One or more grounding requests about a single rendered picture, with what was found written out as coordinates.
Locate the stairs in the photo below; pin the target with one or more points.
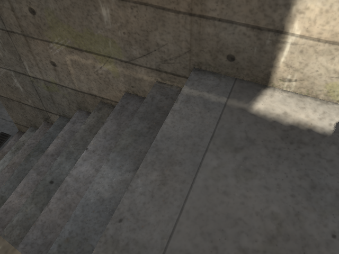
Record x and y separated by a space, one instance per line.
61 183

